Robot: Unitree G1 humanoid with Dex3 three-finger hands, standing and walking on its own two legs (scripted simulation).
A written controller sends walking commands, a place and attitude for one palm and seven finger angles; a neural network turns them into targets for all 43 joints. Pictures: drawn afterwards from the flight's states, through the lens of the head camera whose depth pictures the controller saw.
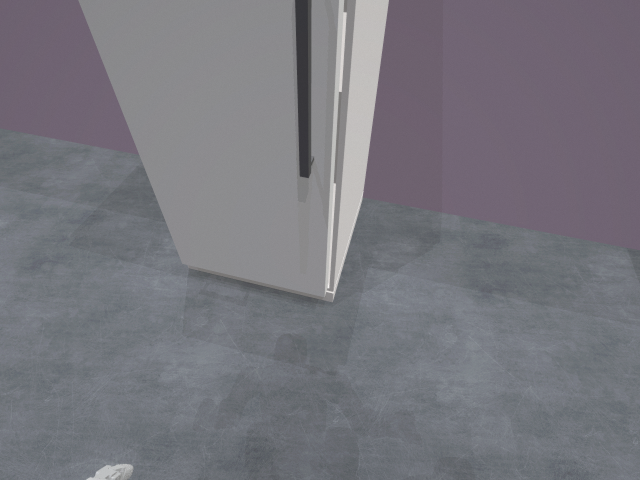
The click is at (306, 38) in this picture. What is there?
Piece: fridge door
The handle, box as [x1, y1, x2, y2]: [295, 0, 313, 177]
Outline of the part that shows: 295,0 299,167 300,176 308,177 310,173 310,165 313,160 313,156 310,155 310,0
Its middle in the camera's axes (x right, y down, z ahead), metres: -0.03 -0.32 +0.75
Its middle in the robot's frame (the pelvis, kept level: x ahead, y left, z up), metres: +0.79 +0.08 +0.14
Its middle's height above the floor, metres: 0.91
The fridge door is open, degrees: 0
